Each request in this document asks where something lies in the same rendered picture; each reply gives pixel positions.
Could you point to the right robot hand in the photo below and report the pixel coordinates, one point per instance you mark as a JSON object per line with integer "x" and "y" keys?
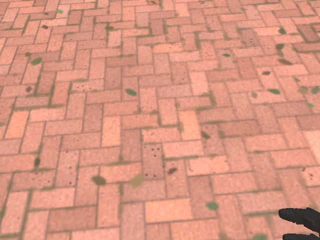
{"x": 308, "y": 217}

